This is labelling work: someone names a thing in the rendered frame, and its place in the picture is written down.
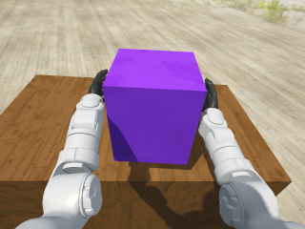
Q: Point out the pedestal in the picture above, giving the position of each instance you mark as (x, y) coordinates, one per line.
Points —
(135, 195)

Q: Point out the right robot hand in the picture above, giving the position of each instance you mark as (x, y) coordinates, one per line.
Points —
(211, 100)

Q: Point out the carton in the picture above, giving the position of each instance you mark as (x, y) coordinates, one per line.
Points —
(154, 100)

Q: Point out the robot right upper arm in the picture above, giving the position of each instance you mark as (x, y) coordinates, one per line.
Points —
(251, 205)

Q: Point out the robot left upper arm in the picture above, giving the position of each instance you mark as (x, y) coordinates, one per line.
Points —
(69, 201)

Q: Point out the left robot forearm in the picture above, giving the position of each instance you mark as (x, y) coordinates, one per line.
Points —
(80, 154)

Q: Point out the right robot forearm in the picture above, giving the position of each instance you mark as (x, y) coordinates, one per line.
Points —
(229, 163)

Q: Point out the left robot hand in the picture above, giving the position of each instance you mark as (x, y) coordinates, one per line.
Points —
(97, 84)

